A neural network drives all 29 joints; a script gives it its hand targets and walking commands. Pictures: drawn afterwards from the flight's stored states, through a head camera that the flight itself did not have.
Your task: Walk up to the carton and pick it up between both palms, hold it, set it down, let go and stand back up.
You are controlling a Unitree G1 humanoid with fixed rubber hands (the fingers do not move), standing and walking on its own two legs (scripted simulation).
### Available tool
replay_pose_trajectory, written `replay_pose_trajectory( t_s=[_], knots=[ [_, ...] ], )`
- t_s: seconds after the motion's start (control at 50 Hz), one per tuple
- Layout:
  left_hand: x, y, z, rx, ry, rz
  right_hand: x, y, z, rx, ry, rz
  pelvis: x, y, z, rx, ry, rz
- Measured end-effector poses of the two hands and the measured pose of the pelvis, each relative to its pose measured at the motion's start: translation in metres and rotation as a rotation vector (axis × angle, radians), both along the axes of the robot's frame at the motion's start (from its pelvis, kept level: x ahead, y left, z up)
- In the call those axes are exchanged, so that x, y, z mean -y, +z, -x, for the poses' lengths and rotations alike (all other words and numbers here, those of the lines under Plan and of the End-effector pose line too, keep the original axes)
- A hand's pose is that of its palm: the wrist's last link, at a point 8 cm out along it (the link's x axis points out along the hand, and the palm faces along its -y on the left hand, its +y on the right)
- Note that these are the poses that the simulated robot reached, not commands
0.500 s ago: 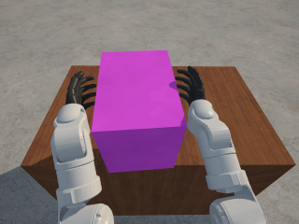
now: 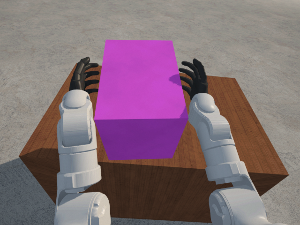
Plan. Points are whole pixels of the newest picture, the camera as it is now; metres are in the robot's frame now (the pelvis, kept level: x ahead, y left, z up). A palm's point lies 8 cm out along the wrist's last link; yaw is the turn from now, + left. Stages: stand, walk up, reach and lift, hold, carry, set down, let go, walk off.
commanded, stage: hold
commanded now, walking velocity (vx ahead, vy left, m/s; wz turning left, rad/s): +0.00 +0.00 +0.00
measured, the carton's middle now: (140, 101) +0.43 -0.02 +0.12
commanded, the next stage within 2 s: none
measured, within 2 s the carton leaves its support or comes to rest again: neither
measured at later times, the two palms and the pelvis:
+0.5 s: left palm (79, 101) +0.36 +0.13 +0.19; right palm (197, 97) +0.36 -0.15 +0.20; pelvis +0.01 +0.00 +0.00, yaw -3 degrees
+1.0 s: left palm (83, 98) +0.37 +0.12 +0.20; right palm (199, 100) +0.36 -0.16 +0.19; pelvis +0.01 +0.01 +0.00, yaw -5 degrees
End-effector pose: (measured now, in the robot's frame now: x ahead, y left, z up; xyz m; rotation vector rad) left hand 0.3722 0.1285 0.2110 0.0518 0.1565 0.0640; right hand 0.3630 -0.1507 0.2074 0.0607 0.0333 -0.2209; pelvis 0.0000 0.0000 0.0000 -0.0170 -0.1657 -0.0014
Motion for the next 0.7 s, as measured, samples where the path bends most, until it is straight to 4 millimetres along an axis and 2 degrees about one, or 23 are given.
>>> replay_pose_trajectory(
  t_s=[0.2, 0.38, 0.44, 0.54, 0.6, 0.7],
  knots=[
    [0.007, 0.000, -0.003, 0.001, -0.006, 0.001, 0.007, -0.003, 0.000, -0.001, -0.008, 0.013, 0.002, 0.000, 0.004, -0.008, -0.005, -0.001],
    [0.005, -0.001, -0.002, -0.001, -0.001, 0.011, 0.005, 0.000, -0.001, -0.001, -0.001, 0.009, 0.006, 0.000, 0.003, -0.009, 0.001, -0.001],
    [0.002, -0.009, 0.004, -0.054, 0.002, 0.018, 0.003, -0.002, 0.001, -0.044, 0.015, -0.032, 0.003, 0.003, -0.004, -0.031, -0.031, -0.012],
    [-0.003, -0.022, 0.016, -0.138, 0.020, 0.025, -0.001, -0.019, 0.005, -0.133, 0.047, -0.026, -0.001, 0.004, -0.007, -0.048, -0.045, -0.018],
    [-0.003, -0.022, 0.020, -0.135, 0.034, 0.035, -0.002, -0.023, 0.010, -0.133, 0.042, -0.028, -0.002, 0.003, -0.006, -0.053, -0.049, -0.017],
    [0.000, -0.014, 0.018, -0.107, 0.020, 0.056, 0.001, -0.017, 0.015, -0.102, 0.017, -0.028, -0.004, 0.003, -0.001, -0.052, -0.062, -0.018]
  ],
)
